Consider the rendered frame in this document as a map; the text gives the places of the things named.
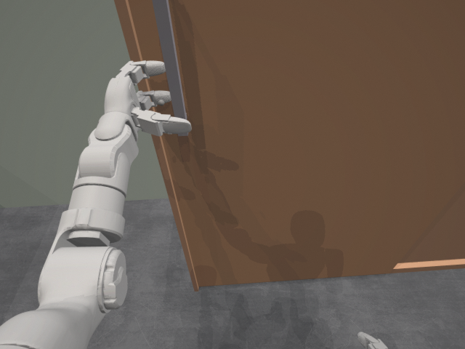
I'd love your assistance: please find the left robot forearm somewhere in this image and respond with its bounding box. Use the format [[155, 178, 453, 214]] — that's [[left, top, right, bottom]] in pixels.
[[38, 112, 139, 305]]

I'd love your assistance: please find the robot left hand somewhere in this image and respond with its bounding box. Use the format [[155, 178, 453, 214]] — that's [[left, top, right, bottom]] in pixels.
[[105, 60, 192, 137]]

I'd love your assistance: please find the handle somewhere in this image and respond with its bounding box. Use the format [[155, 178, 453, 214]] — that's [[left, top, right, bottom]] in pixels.
[[152, 0, 188, 136]]

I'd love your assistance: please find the left robot upper arm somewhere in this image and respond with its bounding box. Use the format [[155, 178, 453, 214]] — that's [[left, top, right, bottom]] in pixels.
[[0, 246, 128, 349]]

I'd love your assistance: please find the wardrobe door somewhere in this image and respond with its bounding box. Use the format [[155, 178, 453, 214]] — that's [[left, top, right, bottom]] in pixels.
[[128, 0, 465, 286], [399, 182, 465, 263]]

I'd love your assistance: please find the robot right hand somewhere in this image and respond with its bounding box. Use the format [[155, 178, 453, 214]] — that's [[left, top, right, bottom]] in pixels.
[[357, 332, 388, 349]]

